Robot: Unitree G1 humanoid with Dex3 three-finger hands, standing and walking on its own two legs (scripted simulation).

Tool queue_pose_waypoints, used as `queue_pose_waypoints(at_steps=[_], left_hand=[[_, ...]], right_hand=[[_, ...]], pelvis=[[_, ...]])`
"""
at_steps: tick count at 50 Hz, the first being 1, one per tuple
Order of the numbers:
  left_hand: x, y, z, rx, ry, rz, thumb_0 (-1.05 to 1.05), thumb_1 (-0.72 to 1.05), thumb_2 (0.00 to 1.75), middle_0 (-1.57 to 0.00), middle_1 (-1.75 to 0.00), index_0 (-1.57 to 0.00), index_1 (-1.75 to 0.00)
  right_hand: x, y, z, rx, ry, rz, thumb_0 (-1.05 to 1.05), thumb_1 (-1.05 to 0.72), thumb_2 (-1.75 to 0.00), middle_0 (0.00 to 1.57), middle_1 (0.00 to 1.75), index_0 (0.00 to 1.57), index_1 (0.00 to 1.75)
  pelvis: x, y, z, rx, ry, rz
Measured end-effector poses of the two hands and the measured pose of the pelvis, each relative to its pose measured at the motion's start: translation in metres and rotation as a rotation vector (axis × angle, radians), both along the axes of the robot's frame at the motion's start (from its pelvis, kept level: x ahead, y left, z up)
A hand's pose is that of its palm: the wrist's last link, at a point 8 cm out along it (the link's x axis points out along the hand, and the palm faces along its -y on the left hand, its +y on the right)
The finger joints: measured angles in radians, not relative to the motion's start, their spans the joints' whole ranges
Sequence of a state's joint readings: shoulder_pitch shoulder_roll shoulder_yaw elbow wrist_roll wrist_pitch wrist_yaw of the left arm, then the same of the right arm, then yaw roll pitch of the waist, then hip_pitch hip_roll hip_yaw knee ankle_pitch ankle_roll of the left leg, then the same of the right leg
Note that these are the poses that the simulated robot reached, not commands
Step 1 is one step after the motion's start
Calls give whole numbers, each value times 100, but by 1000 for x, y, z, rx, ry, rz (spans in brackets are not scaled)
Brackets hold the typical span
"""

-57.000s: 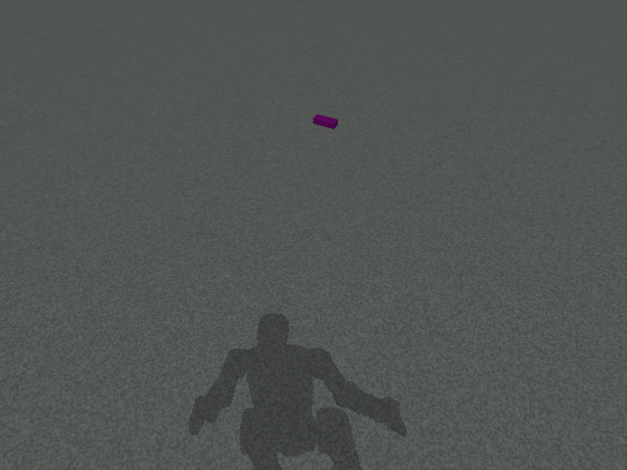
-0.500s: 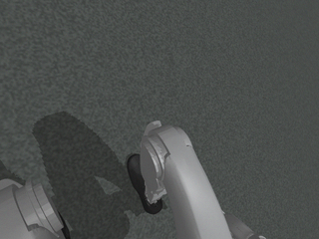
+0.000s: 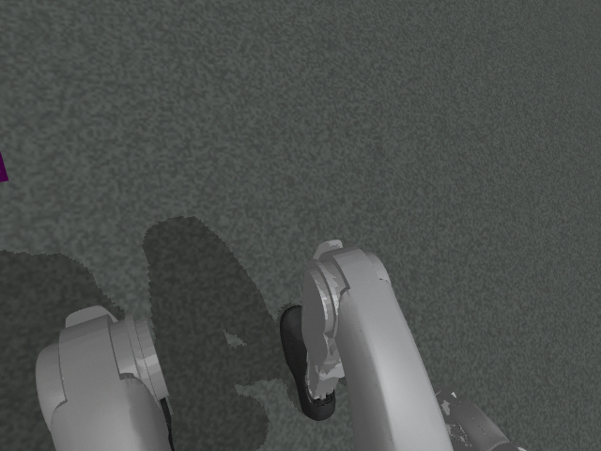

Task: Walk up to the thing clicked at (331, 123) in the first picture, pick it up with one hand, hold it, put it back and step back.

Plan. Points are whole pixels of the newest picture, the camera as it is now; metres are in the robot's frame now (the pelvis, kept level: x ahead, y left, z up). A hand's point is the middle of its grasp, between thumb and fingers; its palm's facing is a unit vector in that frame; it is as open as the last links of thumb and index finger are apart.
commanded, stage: settle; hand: left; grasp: from above
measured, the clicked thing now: out of the picture +0.49 +0.36 -0.23
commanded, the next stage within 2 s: lift in 0.22 s
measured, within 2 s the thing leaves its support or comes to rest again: neither
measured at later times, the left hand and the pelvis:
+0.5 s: hand out of the picture +0.47 +0.35 -0.13, palm faces -0.44 -0.11 -0.89, open 8.3 cm; pelvis -0.01 -0.01 +0.02, yaw +3 degrees
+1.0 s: hand out of the picture +0.39 +0.35 +0.01, palm faces -0.44 -0.14 -0.89, open 8.3 cm; pelvis -0.01 +0.00 +0.12, yaw +8 degrees
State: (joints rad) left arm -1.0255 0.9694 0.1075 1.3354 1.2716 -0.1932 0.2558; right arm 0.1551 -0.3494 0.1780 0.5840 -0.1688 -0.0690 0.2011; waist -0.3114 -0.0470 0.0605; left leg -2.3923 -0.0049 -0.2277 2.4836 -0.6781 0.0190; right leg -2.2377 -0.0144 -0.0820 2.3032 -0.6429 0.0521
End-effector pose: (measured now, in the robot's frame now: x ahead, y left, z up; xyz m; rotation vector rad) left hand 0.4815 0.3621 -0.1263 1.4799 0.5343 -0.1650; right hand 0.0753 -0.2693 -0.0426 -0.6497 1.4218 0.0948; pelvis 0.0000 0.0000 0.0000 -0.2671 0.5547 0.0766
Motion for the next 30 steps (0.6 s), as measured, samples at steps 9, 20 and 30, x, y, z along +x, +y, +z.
queue_pose_waypoints(at_steps=[9, 20, 30], left_hand=[[-6, -5, 24, -2, 19, -19, 0, 30, 13, -90, -26, -92, -21], [-5, -8, 44, 6, 15, -11, 0, 29, 15, -90, -27, -92, -21], [-20, -9, 68, -19, 32, 5, 0, 30, 14, -89, -27, -91, -22]], right_hand=[[9, -1, -5, 13, -46, -25, 0, -90, -90, 20, 30, 20, 30], [-17, -4, -6, 2, -14, -98, 0, -91, -90, 21, 30, 20, 30], [-29, -6, 4, -2, 18, -183, 1, -91, -90, 21, 30, 20, 30]], pelvis=[[-5, -3, 7, 22, 6, 16], [-9, -6, 12, 39, 13, 19], [-10, -5, 31, 55, 47, 31]])
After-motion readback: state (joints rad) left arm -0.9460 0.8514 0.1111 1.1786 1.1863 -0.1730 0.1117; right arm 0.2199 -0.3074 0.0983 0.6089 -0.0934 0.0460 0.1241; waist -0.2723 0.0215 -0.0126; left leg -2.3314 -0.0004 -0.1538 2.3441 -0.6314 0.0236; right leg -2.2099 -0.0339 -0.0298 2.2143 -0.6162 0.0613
